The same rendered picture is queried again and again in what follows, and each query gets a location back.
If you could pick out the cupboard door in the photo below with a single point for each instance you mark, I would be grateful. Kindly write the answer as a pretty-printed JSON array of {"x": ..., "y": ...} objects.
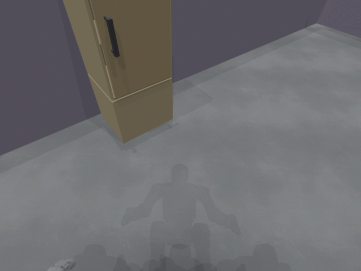
[{"x": 142, "y": 29}]

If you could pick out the left robot hand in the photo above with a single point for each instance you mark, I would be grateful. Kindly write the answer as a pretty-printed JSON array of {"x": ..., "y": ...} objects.
[{"x": 63, "y": 265}]

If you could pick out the handle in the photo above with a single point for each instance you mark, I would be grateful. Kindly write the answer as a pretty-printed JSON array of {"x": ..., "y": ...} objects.
[{"x": 112, "y": 35}]

